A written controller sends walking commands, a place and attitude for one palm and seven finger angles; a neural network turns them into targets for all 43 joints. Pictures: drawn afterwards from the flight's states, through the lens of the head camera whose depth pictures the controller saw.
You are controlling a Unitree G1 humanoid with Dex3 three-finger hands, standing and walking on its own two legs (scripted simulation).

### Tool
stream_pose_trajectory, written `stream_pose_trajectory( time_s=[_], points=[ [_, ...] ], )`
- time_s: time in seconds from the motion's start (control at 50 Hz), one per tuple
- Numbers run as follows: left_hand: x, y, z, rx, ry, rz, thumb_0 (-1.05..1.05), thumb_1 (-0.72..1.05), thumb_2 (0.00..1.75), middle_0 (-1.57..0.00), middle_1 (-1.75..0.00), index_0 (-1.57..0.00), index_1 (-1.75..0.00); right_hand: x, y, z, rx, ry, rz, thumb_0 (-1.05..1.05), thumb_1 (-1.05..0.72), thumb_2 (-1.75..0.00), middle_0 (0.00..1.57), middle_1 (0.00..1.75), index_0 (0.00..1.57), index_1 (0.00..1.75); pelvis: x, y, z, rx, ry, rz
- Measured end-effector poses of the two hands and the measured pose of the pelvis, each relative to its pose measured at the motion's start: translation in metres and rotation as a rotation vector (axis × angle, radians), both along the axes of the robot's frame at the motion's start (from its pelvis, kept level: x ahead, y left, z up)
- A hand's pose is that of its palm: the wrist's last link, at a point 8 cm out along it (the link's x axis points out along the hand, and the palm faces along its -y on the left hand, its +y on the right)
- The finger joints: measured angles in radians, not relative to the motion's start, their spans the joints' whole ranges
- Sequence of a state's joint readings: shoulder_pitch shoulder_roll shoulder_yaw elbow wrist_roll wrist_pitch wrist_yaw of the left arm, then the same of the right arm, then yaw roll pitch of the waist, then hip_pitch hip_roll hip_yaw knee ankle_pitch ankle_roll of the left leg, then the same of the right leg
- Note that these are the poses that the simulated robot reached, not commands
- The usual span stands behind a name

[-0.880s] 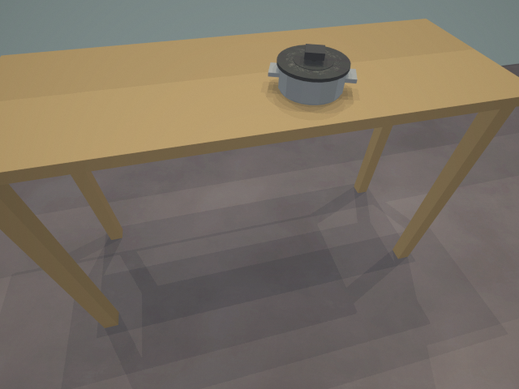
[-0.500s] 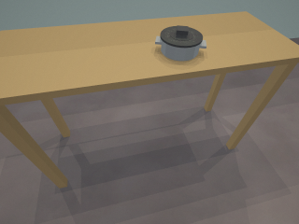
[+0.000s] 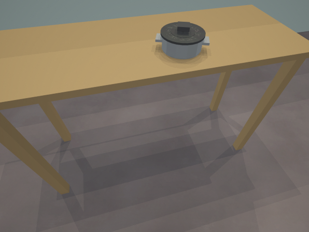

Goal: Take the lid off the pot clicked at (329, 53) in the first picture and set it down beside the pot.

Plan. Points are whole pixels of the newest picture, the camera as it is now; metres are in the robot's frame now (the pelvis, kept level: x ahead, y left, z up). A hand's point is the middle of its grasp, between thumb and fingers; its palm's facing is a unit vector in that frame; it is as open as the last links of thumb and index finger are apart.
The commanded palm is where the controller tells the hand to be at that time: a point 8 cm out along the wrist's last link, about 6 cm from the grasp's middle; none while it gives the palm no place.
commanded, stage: walk to a spot facing it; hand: left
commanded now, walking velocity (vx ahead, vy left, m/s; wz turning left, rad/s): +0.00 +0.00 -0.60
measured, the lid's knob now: (183, 26) +0.78 -0.05 +0.16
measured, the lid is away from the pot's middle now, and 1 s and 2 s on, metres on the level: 0.00 0.00 0.00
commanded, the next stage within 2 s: none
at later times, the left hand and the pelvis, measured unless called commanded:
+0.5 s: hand out of the picture +0.06 +0.18 -0.16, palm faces -0.14 -0.95 -0.27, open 7.3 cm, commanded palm none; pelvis -0.01 -0.02 +0.01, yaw -14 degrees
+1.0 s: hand (116, 213) +0.20 +0.14 -0.16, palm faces -0.54 -0.81 -0.23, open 7.4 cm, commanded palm none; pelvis +0.00 +0.00 +0.00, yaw -33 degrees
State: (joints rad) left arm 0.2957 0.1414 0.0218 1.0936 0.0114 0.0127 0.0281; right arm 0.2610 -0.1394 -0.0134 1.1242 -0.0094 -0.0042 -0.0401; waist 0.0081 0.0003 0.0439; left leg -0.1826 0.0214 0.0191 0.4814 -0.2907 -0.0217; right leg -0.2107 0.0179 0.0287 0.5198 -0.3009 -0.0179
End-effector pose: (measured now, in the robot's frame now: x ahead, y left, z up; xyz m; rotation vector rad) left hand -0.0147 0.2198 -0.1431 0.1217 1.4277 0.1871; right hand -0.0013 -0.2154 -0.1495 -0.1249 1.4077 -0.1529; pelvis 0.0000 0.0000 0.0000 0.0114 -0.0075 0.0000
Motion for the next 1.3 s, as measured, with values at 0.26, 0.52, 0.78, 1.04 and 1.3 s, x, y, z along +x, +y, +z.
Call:
stream_pose_trajectory(
  time_s=[0.26, 0.52, 0.78, 1.04, 1.3],
  points=[
    [0.045, 0.002, 0.003, 0.076, -0.063, -0.088, 0.0, 0.91, 0.9, -0.2, -0.3, -0.2, -0.3, 0.009, -0.052, -0.015, -0.037, -0.056, -0.084, 0.0, -0.91, -0.9, 0.2, 0.3, 0.21, 0.3, -0.004, -0.025, -0.014, 0.014, 0.022, -0.086],
    [0.081, 0.007, 0.02, 0.069, -0.072, -0.229, 0.0, 0.91, 0.9, -0.2, -0.3, -0.2, -0.3, 0.089, -0.072, 0.034, -0.11, -0.347, -0.143, 0.01, -0.91, -0.9, 0.2, 0.3, 0.2, 0.3, -0.006, -0.014, 0.005, 0.021, 0.044, -0.256],
    [0.178, 0.034, 0.008, 0.028, -0.201, -0.43, 0.01, 0.91, 0.9, -0.2, -0.3, -0.2, -0.3, 0.024, -0.032, 0.05, -0.185, -0.296, -0.256, 0.0, -0.9, -0.9, 0.2, 0.3, 0.21, 0.3, 0.001, 0.019, 0.004, -0.015, 0.032, -0.408],
    [0.246, -0.066, 0.013, -0.012, -0.201, -0.739, 0.01, 0.91, 0.9, -0.19, -0.3, -0.2, -0.3, -0.128, -0.017, 0.021, -0.13, -0.045, -0.575, 0.01, -0.9, -0.9, 0.2, 0.3, 0.21, 0.3, 0.001, -0.008, -0.002, -0.004, 0.042, -0.605],
    [0.258, -0.149, 0.025, -0.028, -0.273, -0.886, 0.0, 0.91, 0.9, -0.2, -0.3, -0.2, -0.3, -0.151, -0.044, 0.013, -0.128, -0.07, -0.753, 0.01, -0.91, -0.9, 0.2, 0.3, 0.2, 0.3, 0.0, -0.039, 0.0, 0.01, 0.011, -0.752]
  ],
)
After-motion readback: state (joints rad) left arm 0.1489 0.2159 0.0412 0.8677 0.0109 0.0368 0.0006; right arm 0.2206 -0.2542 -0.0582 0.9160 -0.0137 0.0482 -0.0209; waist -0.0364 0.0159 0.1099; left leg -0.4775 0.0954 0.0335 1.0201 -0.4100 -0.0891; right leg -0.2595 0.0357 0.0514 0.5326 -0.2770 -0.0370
